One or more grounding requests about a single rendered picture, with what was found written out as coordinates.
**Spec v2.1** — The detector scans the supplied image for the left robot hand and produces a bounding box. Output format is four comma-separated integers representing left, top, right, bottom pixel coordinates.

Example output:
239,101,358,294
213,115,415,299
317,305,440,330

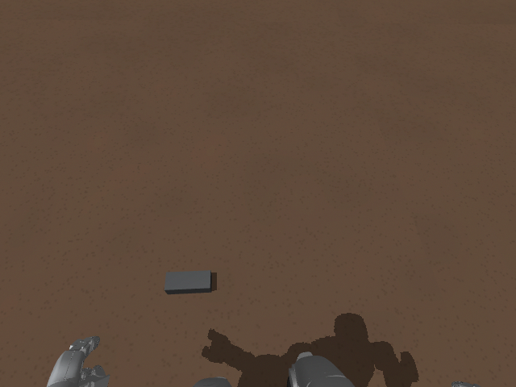
47,336,110,387

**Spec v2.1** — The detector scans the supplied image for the carton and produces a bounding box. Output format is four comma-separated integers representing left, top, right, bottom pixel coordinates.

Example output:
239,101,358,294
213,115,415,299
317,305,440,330
164,270,212,294

